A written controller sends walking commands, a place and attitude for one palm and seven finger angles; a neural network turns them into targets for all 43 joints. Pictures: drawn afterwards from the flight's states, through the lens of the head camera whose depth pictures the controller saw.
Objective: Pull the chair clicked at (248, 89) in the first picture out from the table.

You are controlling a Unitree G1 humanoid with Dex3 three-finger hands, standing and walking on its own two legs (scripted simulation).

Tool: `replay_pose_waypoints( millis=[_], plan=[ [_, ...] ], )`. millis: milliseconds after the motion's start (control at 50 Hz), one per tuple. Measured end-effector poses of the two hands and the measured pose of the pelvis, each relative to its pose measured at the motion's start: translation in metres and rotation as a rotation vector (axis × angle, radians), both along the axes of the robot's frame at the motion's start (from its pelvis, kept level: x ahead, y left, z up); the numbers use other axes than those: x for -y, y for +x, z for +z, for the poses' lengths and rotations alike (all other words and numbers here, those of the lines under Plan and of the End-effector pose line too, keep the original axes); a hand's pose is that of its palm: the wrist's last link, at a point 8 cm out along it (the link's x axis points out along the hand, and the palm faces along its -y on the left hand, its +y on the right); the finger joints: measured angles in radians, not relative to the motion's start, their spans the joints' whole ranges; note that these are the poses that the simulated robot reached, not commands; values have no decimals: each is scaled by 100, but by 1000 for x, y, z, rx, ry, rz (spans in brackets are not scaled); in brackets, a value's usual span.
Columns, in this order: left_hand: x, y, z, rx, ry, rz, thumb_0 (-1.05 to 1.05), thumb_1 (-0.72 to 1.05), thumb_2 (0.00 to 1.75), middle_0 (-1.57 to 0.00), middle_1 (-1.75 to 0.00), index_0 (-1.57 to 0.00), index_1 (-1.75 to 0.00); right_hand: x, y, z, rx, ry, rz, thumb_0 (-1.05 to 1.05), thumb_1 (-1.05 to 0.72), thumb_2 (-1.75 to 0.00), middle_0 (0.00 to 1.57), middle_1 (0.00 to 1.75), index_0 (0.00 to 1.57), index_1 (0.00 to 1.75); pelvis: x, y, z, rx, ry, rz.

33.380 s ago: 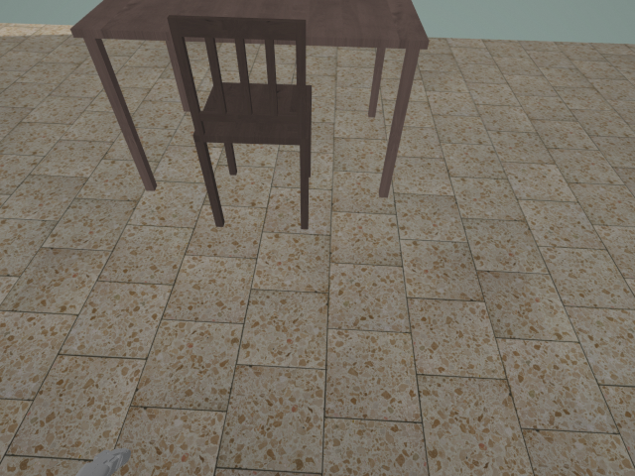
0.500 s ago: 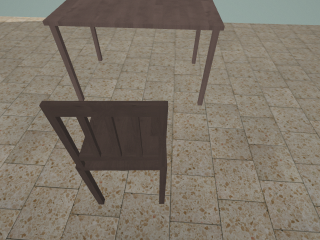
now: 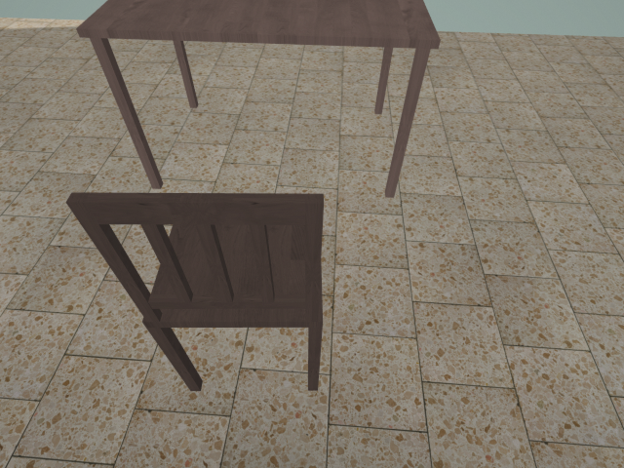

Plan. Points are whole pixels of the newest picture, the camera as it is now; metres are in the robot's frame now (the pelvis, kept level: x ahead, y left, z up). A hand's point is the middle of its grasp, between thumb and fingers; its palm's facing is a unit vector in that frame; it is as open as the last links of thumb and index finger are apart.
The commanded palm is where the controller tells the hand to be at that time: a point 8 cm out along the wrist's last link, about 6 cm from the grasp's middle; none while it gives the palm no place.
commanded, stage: look to check the result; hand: left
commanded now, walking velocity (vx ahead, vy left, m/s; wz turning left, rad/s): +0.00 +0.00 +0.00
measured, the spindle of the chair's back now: (217, 264) +0.46 +0.21 -0.10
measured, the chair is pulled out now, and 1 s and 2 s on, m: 0.69 0.69 0.69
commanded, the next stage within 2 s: stand and wait in 0.56 s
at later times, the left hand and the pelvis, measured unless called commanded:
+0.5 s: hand out of the picture +0.00 +0.16 -0.18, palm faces +0.05 -0.98 -0.16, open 7.3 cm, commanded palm none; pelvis +0.01 +0.00 +0.00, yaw +0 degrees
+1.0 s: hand out of the picture -0.02 +0.16 -0.18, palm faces +0.06 -0.99 -0.16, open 7.4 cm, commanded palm none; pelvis +0.00 +0.00 +0.00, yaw +0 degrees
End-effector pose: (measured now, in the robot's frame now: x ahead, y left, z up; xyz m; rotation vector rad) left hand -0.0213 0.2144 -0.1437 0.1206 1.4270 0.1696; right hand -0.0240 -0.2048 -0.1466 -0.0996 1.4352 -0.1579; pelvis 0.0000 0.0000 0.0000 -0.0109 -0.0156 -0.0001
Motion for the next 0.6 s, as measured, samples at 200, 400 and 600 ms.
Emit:
replay_pose_waypoints(
  millis=[200,400,600],
  plan=[
    [7,8,-3,12,-18,-2,0,91,90,-20,-29,-20,-30,3,5,1,0,-7,2,1,-91,-90,20,30,20,30,2,4,0,5,-1,1],
    [9,16,-3,32,-23,0,0,91,90,-20,-29,-20,-30,1,10,2,10,-7,4,1,-91,-90,20,30,20,30,2,6,1,9,-1,4],
    [6,12,-2,29,-17,5,0,91,90,-20,-29,-20,-30,1,8,1,9,-6,5,1,-91,-90,20,30,20,30,2,4,1,13,-3,7]
  ],
)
